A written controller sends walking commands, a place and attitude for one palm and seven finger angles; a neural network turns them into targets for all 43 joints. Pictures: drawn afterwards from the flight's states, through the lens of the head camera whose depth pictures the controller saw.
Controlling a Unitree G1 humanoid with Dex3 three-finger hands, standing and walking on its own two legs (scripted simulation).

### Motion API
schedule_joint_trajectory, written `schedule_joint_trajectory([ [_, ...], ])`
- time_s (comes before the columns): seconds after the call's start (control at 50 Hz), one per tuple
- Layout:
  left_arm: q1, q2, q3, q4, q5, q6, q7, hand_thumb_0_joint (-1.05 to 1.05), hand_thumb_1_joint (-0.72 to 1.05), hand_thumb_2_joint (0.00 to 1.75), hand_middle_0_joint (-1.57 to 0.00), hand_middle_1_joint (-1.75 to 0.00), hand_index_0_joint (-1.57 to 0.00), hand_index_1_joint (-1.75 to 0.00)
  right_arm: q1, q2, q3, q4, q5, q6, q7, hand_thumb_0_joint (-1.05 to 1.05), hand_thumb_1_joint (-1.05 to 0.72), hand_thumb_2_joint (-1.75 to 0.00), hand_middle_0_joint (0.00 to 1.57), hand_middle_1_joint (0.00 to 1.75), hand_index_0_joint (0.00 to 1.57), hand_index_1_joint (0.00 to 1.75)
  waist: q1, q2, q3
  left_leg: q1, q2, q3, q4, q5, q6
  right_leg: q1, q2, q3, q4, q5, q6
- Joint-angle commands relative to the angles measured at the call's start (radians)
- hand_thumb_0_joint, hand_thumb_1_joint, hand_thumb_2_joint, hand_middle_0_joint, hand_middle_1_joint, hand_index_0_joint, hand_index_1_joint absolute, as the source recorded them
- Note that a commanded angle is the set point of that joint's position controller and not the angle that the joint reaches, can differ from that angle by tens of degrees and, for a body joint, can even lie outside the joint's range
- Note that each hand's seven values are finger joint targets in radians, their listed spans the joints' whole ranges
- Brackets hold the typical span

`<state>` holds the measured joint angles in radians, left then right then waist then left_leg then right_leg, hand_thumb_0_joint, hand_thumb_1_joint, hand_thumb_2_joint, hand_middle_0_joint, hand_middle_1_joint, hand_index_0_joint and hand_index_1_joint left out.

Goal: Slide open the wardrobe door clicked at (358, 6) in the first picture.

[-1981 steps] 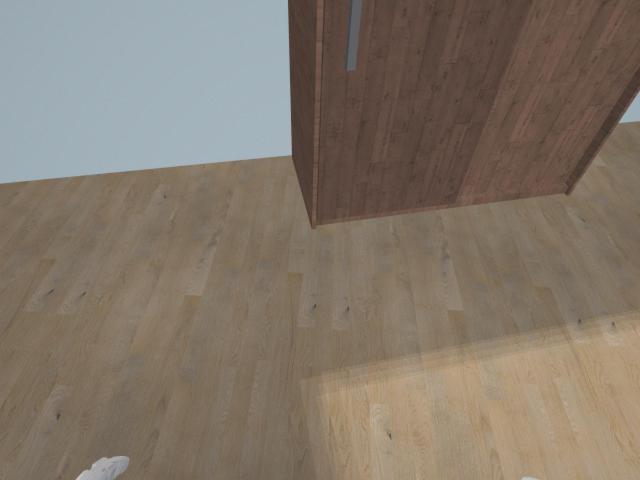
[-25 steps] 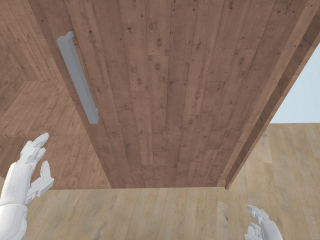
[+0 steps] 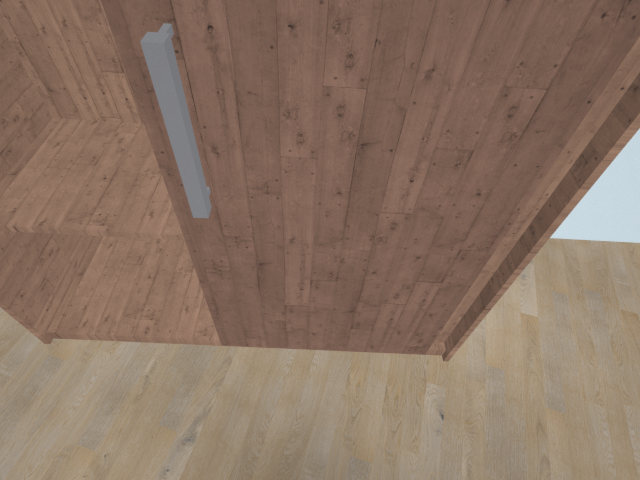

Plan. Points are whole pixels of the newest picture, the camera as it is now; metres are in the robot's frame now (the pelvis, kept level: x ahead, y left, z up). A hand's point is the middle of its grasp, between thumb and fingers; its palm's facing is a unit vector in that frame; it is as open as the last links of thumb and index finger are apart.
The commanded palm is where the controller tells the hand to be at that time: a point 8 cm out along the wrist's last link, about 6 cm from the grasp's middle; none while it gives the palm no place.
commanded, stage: let the arm hang, fingers relaxed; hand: left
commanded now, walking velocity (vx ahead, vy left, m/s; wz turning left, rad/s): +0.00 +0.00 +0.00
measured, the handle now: (187, 134) +0.54 +0.25 +0.11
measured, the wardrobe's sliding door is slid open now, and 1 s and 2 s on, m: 0.56 0.56 0.56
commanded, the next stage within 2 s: look to check the result in 0.52 s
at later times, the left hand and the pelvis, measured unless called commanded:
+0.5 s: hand out of the picture +0.10 +0.21 -0.16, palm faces -0.07 -0.96 -0.29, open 7.4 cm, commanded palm none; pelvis +0.02 -0.02 +0.01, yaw -2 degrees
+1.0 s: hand out of the picture +0.13 +0.20 -0.15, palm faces -0.06 -0.94 -0.35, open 7.4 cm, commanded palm none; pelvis +0.05 -0.04 +0.01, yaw -3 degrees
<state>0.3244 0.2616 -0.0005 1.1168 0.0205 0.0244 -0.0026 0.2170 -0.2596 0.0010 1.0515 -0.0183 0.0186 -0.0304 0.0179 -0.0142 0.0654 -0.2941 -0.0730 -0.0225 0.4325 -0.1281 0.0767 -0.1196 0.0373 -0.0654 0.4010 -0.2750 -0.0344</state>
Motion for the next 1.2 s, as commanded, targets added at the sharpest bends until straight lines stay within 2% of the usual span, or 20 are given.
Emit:
schedule_joint_trajectory([
  [0.0, -0.029, 0.143, 0.025, -0.023, -0.002, -0.034, 0.013, 0.0, 0.9, 0.9, -0.2, -0.3, -0.2, -0.3, -0.029, -0.192, -0.043, -0.038, 0.003, -0.026, -0.009, 0.0, -0.9, -0.9, 0.2, 0.3, 0.2, 0.3, -0.018, 0.033, -0.02, 0.047, 0.19, -0.236, -0.179, -0.222, 0.001, -0.07, -0.123, 0.137, -0.107, -0.081, -0.04],
  [0.04, -0.039, 0.153, 0.025, -0.013, -0.002, -0.037, 0.014, 0.0, 0.9, 0.9, -0.2, -0.3, -0.2, -0.3, -0.035, -0.203, -0.047, -0.028, 0.002, -0.027, -0.008, 0.0, -0.9, -0.9, 0.2, 0.3, 0.2, 0.3, -0.019, 0.002, -0.019, 0.061, 0.192, -0.232, -0.185, -0.215, 0.0, -0.077, -0.126, 0.138, -0.113, -0.079, -0.039],
  [0.14, -0.079, 0.181, 0.025, -0.01, -0.003, -0.046, 0.016, 0.0, 0.9, 0.9, -0.2, -0.3, -0.2, -0.3, -0.061, -0.211, -0.044, -0.008, 0.003, -0.034, -0.002, 0.0, -0.9, -0.9, 0.2, 0.3, 0.2, 0.3, -0.02, -0.024, -0.039, 0.105, 0.186, -0.199, -0.164, -0.095, -0.003, -0.071, -0.139, 0.148, -0.129, -0.033, -0.033],
  [0.16, -0.08, 0.191, 0.026, -0.011, -0.002, -0.048, 0.018, 0.0, 0.9, 0.9, -0.2, -0.3, -0.2, -0.3, -0.066, -0.217, -0.044, -0.005, 0.004, -0.036, 0.0, 0.0, -0.9, -0.9, 0.2, 0.3, 0.2, 0.3, -0.017, -0.02, -0.059, 0.123, 0.185, -0.191, -0.15, -0.047, -0.003, -0.061, -0.144, 0.15, -0.13, -0.01, -0.032],
  [0.24, -0.122, 0.203, 0.027, -0.014, -0.005, -0.05, 0.018, 0.0, 0.9, 0.9, -0.2, -0.3, -0.2, -0.3, -0.089, -0.221, -0.04, 0.01, 0.003, -0.038, 0.003, 0.0, -0.9, -0.9, 0.2, 0.3, 0.2, 0.3, -0.021, -0.007, -0.033, 0.131, 0.186, -0.185, -0.16, -0.02, -0.01, -0.068, -0.147, 0.152, -0.14, -0.004, -0.028],
  [0.3, -0.143, 0.212, 0.03, -0.021, -0.005, -0.054, 0.02, 0.0, 0.9, 0.9, -0.2, -0.3, -0.2, -0.3, -0.098, -0.218, -0.036, 0.014, 0.004, -0.043, 0.004, 0.0, -0.9, -0.9, 0.2, 0.3, 0.2, 0.3, -0.019, 0.003, -0.049, 0.144, 0.184, -0.167, -0.142, 0.075, -0.012, -0.04, -0.157, 0.156, -0.142, 0.062, -0.025],
  [0.34, -0.158, 0.213, 0.031, -0.023, -0.006, -0.054, 0.02, 0.0, 0.9, 0.9, -0.2, -0.3, -0.2, -0.3, -0.105, -0.222, -0.035, 0.018, 0.002, -0.044, 0.004, 0.0, -0.9, -0.9, 0.2, 0.3, 0.2, 0.3, -0.019, 0.001, -0.044, 0.147, 0.183, -0.168, -0.146, 0.081, -0.015, -0.038, -0.156, 0.159, -0.145, 0.065, -0.025],
  [0.48, -0.194, 0.231, 0.04, -0.037, -0.008, -0.058, 0.022, 0.0, 0.9, 0.9, -0.2, -0.3, -0.2, -0.3, -0.117, -0.234, -0.032, 0.022, 0.004, -0.051, 0.003, 0.0, -0.9, -0.9, 0.2, 0.3, 0.2, 0.3, -0.018, 0.037, -0.1, 0.172, 0.185, -0.151, -0.122, 0.192, -0.025, 0.031, -0.171, 0.164, -0.141, 0.18, -0.022],
  [0.54, -0.207, 0.231, 0.043, -0.04, -0.009, -0.058, 0.022, 0.0, 0.9, 0.9, -0.2, -0.3, -0.2, -0.3, -0.119, -0.238, -0.031, 0.025, 0.005, -0.051, 0.001, 0.0, -0.9, -0.9, 0.2, 0.3, 0.2, 0.3, -0.02, 0.04, -0.1, 0.175, 0.185, -0.147, -0.121, 0.203, -0.028, 0.043, -0.171, 0.163, -0.144, 0.203, -0.021],
  [0.56, -0.203, 0.236, 0.045, -0.044, -0.008, -0.059, 0.023, 0.0, 0.9, 0.9, -0.2, -0.3, -0.2, -0.3, -0.118, -0.243, -0.032, 0.022, 0.006, -0.052, 0.0, 0.0, -0.9, -0.9, 0.2, 0.3, 0.2, 0.3, -0.017, 0.02, -0.117, 0.189, 0.186, -0.146, -0.107, 0.234, -0.027, 0.052, -0.171, 0.164, -0.141, 0.241, -0.019],
  [0.64, -0.214, 0.234, 0.046, -0.045, -0.012, -0.058, 0.025, 0.0, 0.9, 0.9, -0.2, -0.3, -0.2, -0.3, -0.118, -0.246, -0.031, 0.026, 0.006, -0.052, -0.004, 0.0, -0.9, -0.9, 0.2, 0.3, 0.2, 0.3, -0.02, 0.036, -0.13, 0.204, 0.188, -0.136, -0.097, 0.27, -0.031, 0.07, -0.175, 0.164, -0.135, 0.294, -0.017],
  [0.66, -0.209, 0.238, 0.048, -0.046, -0.009, -0.059, 0.026, 0.0, 0.9, 0.9, -0.2, -0.3, -0.2, -0.3, -0.116, -0.247, -0.032, 0.022, 0.007, -0.051, -0.004, 0.0, -0.9, -0.9, 0.2, 0.3, 0.2, 0.3, -0.019, 0.02, -0.132, 0.212, 0.188, -0.131, -0.088, 0.292, -0.03, 0.071, -0.175, 0.161, -0.133, 0.326, -0.015],
  [0.68, -0.215, 0.235, 0.048, -0.045, -0.011, -0.058, 0.027, 0.0, 0.9, 0.9, -0.2, -0.3, -0.2, -0.3, -0.118, -0.245, -0.033, 0.025, 0.007, -0.051, -0.005, 0.0, -0.9, -0.9, 0.2, 0.3, 0.2, 0.3, -0.021, 0.033, -0.124, 0.211, 0.19, -0.125, -0.086, 0.291, -0.032, 0.071, -0.179, 0.161, -0.133, 0.338, -0.014],
  [0.74, -0.216, 0.235, 0.047, -0.045, -0.012, -0.056, 0.027, 0.0, 0.9, 0.9, -0.2, -0.3, -0.2, -0.3, -0.121, -0.249, -0.032, 0.025, 0.008, -0.047, -0.006, 0.0, -0.9, -0.9, 0.2, 0.3, 0.2, 0.3, -0.022, 0.02, -0.111, 0.211, 0.19, -0.124, -0.093, 0.268, -0.033, 0.065, -0.176, 0.165, -0.141, 0.327, -0.011],
  [0.76, -0.21, 0.239, 0.049, -0.045, -0.009, -0.058, 0.029, 0.0, 0.9, 0.9, -0.2, -0.3, -0.2, -0.3, -0.118, -0.247, -0.032, 0.021, 0.009, -0.047, -0.006, 0.0, -0.9, -0.9, 0.2, 0.3, 0.2, 0.3, -0.02, 0.0, -0.119, 0.218, 0.189, -0.119, -0.082, 0.284, -0.031, 0.071, -0.175, 0.164, -0.139, 0.359, -0.004],
  [0.84, -0.215, 0.239, 0.048, -0.045, -0.012, -0.057, 0.03, 0.0, 0.9, 0.9, -0.2, -0.3, -0.2, -0.3, -0.119, -0.25, -0.035, 0.021, 0.008, -0.044, -0.007, 0.0, -0.9, -0.9, 0.2, 0.3, 0.2, 0.3, -0.024, -0.012, -0.114, 0.221, 0.188, -0.107, -0.082, 0.265, -0.034, 0.071, -0.177, 0.17, -0.142, 0.391, 0.002],
  [0.96, -0.198, 0.247, 0.052, -0.05, -0.01, -0.058, 0.035, 0.0, 0.9, 0.9, -0.2, -0.3, -0.2, -0.3, -0.118, -0.245, -0.035, 0.016, 0.01, -0.041, -0.008, 0.0, -0.9, -0.9, 0.2, 0.3, 0.2, 0.3, -0.02, -0.018, -0.131, 0.233, 0.183, -0.088, -0.059, 0.305, -0.033, 0.091, -0.179, 0.169, -0.129, 0.485, 0.019],
  [1.04, -0.201, 0.243, 0.052, -0.048, -0.012, -0.057, 0.036, 0.0, 0.9, 0.9, -0.2, -0.3, -0.2, -0.3, -0.124, -0.242, -0.038, 0.014, 0.009, -0.037, -0.009, 0.0, -0.9, -0.9, 0.2, 0.3, 0.2, 0.3, -0.024, -0.022, -0.1, 0.224, 0.183, -0.081, -0.066, 0.261, -0.036, 0.073, -0.18, 0.176, -0.136, 0.481, 0.025],
  [1.06, -0.194, 0.25, 0.055, -0.05, -0.009, -0.057, 0.037, 0.0, 0.9, 0.9, -0.2, -0.3, -0.2, -0.3, -0.119, -0.241, -0.037, 0.012, 0.01, -0.037, -0.009, 0.0, -0.9, -0.9, 0.2, 0.3, 0.2, 0.3, -0.021, -0.033, -0.107, 0.225, 0.18, -0.079, -0.055, 0.284, -0.035, 0.085, -0.177, 0.172, -0.132, 0.515, 0.031],
  [1.18, -0.195, 0.247, 0.054, -0.051, -0.012, -0.056, 0.036, 0.0, 0.9, 0.9, -0.2, -0.3, -0.2, -0.3, -0.126, -0.24, -0.038, 0.01, 0.008, -0.035, -0.01, 0.0, -0.9, -0.9, 0.2, 0.3, 0.2, 0.3, -0.022, 0.003, -0.101, 0.23, 0.184, -0.076, -0.062, 0.255, -0.037, 0.079, -0.181, 0.18, -0.139, 0.482, 0.029],
])
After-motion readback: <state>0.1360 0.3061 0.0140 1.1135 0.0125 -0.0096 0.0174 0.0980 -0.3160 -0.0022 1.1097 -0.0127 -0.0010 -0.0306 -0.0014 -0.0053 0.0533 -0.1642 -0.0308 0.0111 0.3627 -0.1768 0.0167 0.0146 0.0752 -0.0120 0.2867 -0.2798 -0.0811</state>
